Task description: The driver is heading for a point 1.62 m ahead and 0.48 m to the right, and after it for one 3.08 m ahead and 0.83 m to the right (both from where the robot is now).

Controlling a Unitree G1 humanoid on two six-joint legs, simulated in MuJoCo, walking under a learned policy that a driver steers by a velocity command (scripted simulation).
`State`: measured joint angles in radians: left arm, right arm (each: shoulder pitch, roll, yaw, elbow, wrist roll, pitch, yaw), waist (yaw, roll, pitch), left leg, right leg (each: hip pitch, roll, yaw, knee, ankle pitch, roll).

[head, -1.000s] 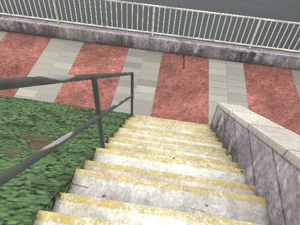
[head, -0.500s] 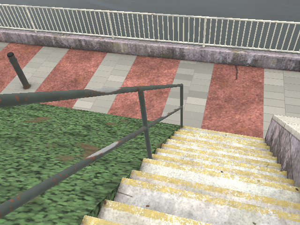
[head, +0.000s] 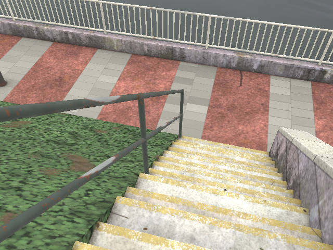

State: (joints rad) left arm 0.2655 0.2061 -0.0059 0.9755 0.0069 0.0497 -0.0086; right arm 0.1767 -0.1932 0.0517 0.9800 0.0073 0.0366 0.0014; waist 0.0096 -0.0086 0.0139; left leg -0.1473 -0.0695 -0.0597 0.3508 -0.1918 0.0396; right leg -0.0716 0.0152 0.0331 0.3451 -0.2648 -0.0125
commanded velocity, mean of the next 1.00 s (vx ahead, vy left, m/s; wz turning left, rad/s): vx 0.00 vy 0.00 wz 0.00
